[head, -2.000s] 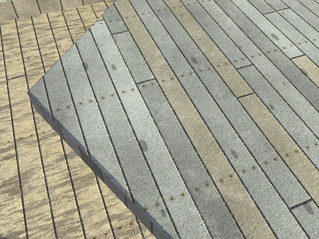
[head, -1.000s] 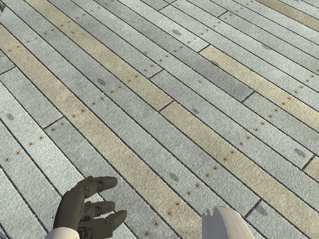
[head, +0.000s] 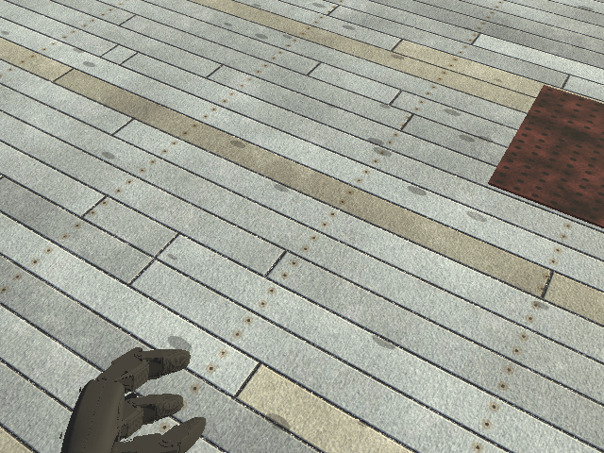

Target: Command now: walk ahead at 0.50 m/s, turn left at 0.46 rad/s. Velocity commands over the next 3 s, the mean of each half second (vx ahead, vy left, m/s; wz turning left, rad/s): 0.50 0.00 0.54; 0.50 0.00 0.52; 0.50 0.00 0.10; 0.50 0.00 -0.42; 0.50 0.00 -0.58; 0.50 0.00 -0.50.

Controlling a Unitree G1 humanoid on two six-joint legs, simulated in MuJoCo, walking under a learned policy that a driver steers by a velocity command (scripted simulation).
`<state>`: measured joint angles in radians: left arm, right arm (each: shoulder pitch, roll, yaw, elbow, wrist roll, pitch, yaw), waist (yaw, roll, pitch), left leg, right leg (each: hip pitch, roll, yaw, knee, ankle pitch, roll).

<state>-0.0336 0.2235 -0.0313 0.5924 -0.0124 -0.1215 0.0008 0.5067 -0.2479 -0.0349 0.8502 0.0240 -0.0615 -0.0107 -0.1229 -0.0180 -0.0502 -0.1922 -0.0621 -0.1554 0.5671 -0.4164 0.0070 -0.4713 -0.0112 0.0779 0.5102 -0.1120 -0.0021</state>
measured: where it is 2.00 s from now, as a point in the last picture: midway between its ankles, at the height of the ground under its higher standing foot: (111, 320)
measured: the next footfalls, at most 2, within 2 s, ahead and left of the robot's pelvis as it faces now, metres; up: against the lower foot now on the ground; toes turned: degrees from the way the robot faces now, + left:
left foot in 0.46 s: +0.35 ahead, +0.19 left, +0.00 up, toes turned +19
right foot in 0.92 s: +0.66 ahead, +0.10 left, +0.00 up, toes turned +35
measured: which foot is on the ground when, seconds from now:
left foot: down 0.00-0.00, up 0.02-0.44, down 0.46-0.94, up 0.96-1.00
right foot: down 0.00-0.48, up 0.50-0.90, down 0.92-1.00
